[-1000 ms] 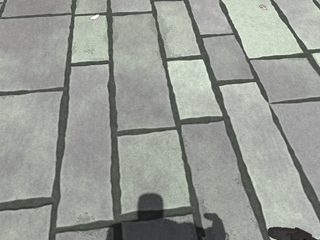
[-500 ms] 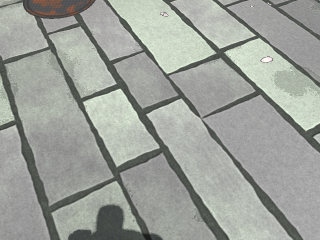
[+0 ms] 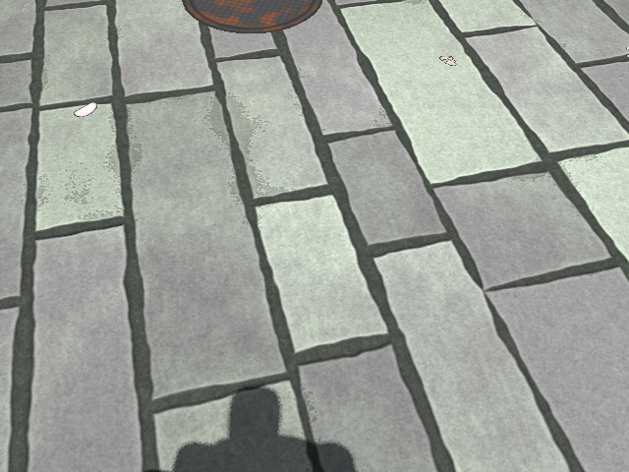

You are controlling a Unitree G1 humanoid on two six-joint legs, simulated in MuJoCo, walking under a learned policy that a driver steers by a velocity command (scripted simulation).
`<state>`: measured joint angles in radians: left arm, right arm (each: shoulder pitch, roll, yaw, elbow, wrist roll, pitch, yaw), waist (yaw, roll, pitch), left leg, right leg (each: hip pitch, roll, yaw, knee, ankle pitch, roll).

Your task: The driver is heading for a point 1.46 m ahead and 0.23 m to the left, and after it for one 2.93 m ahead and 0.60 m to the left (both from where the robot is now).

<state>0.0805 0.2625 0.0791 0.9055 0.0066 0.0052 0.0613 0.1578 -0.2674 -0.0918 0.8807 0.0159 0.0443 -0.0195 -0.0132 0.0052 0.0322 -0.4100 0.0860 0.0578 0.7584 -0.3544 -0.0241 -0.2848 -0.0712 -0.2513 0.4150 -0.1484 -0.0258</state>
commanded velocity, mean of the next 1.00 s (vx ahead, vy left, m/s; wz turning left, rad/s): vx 0.21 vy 0.00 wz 0.37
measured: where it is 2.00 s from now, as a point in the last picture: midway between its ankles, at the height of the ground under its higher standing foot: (207, 352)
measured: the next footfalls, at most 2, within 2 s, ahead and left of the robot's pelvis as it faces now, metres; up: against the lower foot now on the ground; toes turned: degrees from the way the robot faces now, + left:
left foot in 0.04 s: +0.04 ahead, +0.12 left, +0.00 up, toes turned +7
right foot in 0.54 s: +0.12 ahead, -0.09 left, +0.00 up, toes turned +22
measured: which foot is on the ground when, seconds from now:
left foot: up 0.00-0.02, down 0.04-0.54, up 0.56-0.94, down 0.96-1.00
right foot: down 0.00-0.04, up 0.06-0.52, down 0.54-0.98, up 1.00-1.00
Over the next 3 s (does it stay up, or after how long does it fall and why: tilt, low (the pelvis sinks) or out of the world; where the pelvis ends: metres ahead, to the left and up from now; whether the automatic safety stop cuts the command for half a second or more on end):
stays up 1.18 0.18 -0.01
